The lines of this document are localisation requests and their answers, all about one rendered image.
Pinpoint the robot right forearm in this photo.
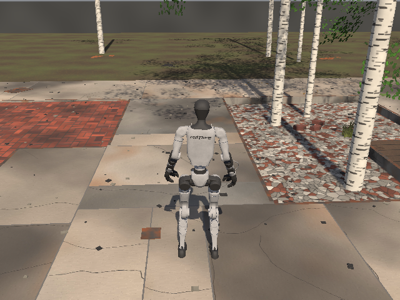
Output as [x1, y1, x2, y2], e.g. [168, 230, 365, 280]
[224, 152, 236, 176]

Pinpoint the robot right upper arm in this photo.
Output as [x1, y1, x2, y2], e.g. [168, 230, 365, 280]
[214, 127, 230, 162]

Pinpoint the robot left forearm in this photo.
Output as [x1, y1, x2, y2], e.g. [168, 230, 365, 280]
[166, 150, 177, 173]

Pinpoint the left robot hand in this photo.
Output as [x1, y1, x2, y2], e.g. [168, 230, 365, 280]
[164, 170, 179, 183]

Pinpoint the right robot thigh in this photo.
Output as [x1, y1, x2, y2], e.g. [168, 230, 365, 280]
[208, 174, 221, 219]

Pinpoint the right robot hand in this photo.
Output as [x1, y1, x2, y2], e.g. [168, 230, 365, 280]
[222, 174, 237, 188]

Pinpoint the right robot foot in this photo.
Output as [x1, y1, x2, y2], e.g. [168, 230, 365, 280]
[209, 243, 219, 259]

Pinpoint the robot left upper arm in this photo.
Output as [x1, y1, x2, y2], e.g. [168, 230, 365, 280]
[171, 126, 188, 160]

